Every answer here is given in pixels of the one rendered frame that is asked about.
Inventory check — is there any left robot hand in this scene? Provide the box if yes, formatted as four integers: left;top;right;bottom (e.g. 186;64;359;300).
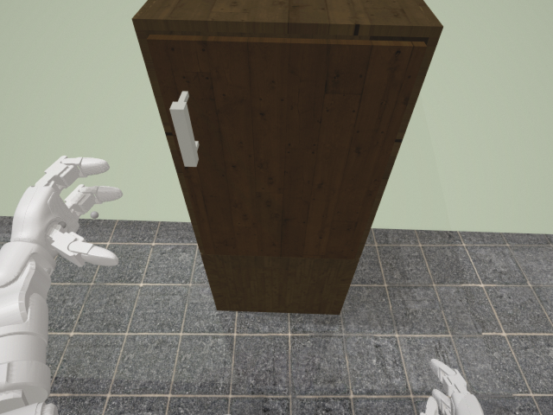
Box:
10;156;123;267

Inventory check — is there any cupboard door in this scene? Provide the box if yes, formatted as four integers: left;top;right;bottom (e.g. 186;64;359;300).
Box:
147;35;427;259

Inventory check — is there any handle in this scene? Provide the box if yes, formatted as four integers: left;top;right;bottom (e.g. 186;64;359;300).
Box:
169;91;199;167

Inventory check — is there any left robot forearm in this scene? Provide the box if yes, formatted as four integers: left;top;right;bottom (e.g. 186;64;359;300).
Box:
0;241;56;414

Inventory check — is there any right robot hand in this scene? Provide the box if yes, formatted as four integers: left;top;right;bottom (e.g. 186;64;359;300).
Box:
420;359;484;415

